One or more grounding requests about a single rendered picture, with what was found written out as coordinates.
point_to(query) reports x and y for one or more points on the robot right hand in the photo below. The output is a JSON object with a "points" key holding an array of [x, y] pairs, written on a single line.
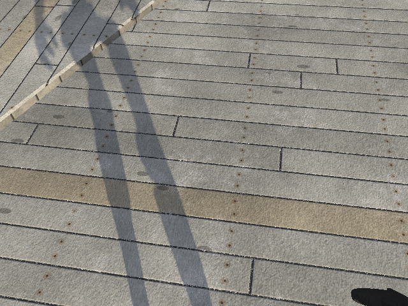
{"points": [[379, 297]]}

